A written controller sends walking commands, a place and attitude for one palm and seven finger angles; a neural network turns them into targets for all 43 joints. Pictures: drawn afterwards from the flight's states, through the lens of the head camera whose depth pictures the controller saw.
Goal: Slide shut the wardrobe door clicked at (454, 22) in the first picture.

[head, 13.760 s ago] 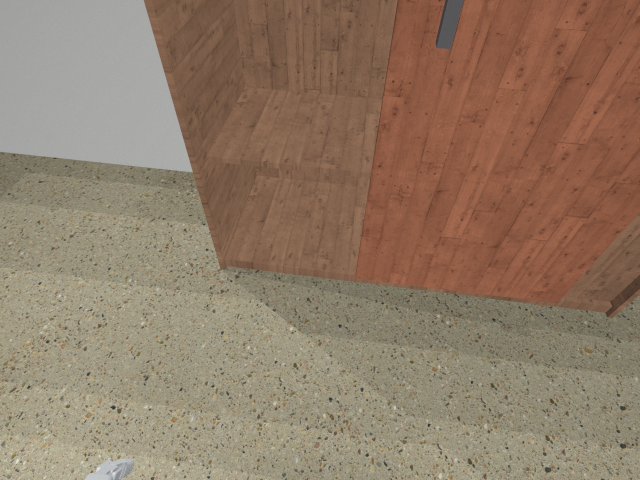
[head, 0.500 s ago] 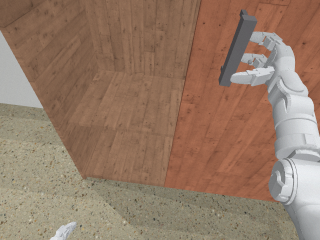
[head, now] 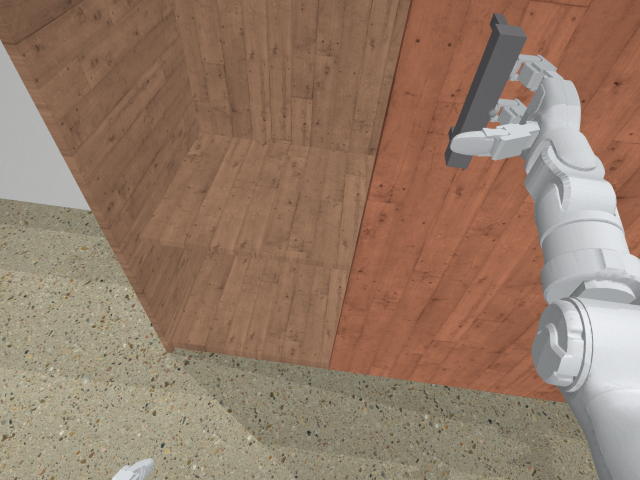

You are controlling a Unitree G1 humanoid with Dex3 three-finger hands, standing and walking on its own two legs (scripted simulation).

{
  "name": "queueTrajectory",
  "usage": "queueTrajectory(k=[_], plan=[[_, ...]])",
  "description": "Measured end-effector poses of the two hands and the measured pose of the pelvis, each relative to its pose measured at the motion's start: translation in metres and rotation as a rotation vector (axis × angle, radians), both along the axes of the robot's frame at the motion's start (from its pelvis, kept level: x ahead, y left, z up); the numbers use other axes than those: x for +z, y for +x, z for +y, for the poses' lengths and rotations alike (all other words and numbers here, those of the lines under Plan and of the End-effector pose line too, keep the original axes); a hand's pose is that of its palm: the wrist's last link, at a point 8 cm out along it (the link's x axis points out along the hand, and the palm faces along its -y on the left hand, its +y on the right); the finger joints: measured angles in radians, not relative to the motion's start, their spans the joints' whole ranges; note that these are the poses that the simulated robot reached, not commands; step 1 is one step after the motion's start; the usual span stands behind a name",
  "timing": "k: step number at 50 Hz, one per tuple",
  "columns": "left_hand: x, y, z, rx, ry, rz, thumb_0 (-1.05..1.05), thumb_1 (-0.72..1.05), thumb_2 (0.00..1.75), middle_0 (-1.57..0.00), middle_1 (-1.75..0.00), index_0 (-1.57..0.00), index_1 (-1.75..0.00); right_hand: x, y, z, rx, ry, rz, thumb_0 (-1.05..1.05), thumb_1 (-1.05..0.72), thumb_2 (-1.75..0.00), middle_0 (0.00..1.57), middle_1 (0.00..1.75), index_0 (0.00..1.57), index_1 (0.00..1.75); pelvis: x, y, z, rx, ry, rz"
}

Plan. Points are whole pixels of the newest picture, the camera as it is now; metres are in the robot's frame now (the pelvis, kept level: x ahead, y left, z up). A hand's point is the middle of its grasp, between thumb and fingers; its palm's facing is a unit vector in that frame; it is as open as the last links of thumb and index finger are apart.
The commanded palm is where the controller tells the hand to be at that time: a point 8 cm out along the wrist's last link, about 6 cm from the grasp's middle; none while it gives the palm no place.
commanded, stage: slide the fingers in behind the handle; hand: right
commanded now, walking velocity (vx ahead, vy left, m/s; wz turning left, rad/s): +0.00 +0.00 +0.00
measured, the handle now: (476, 94) +0.52 -0.11 +0.25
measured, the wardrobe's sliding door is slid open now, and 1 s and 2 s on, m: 0.51 0.51 0.51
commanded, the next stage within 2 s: move the hooked fingers beside the handle in 0.38 s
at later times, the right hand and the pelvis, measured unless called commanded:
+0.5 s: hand (493, 123) +0.46 -0.12 +0.25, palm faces -0.01 +1.00 +0.01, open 14.1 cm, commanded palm +0.44 -0.17 +0.25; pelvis +0.00 +0.00 +0.00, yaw +1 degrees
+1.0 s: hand (515, 127) +0.45 -0.14 +0.25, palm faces +0.00 +1.00 +0.01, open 14.0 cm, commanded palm +0.43 -0.20 +0.25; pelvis +0.01 -0.01 +0.00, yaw +1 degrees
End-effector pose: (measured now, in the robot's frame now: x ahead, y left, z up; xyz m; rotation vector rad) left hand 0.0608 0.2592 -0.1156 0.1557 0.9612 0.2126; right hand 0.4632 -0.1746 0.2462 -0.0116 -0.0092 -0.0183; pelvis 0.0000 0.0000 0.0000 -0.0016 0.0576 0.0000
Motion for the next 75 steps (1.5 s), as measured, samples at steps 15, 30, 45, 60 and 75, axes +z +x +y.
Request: queueTrajectory(k=[15, 30, 45, 60, 75], plan=[[0.004, -0.013, 0.006, 0.050, 0.003, -0.016, 0.01, 0.90, 0.89, -0.20, -0.30, -0.20, -0.30, -0.001, -0.008, 0.001, 0.021, 0.013, -0.050, -0.01, 0.50, -0.30, 0.32, 1.21, 0.31, 1.21, 0.002, 0.001, -0.001, 0.028, -0.001, -0.015], [0.018, 0.056, -0.009, -0.020, -0.011, -0.147, 0.01, 0.90, 0.89, -0.20, -0.30, -0.20, -0.30, 0.001, -0.028, 0.002, 0.009, 0.022, -0.026, -0.01, 0.50, -0.30, 0.30, 1.20, 0.27, 1.17, 0.002, 0.003, -0.003, 0.016, -0.001, -0.040], [0.014, 0.051, -0.012, -0.027, -0.008, -0.102, 0.01, 0.90, 0.89, -0.20, -0.30, -0.20, -0.30, 0.006, -0.027, -0.018, 0.015, 0.018, -0.053, -0.01, 0.50, -0.30, 0.30, 1.20, 0.30, 1.20, 0.003, 0.008, -0.006, 0.009, 0.000, -0.038], [0.015, 0.044, -0.014, -0.012, -0.007, -0.108, 0.01, 0.90, 0.89, -0.20, -0.30, -0.20, -0.30, 0.006, -0.041, -0.026, 0.006, 0.010, -0.055, -0.01, 0.50, -0.30, 0.30, 1.20, 0.30, 1.20, 0.003, 0.004, -0.009, 0.011, 0.003, -0.057], [0.015, 0.034, -0.012, -0.011, 0.003, -0.106, 0.01, 0.90, 0.89, -0.20, -0.30, -0.20, -0.30, 0.007, -0.034, -0.028, 0.001, 0.012, -0.035, -0.01, 0.50, -0.30, 0.30, 1.20, 0.30, 1.20, 0.003, -0.003, -0.008, 0.009, 0.005, -0.047]])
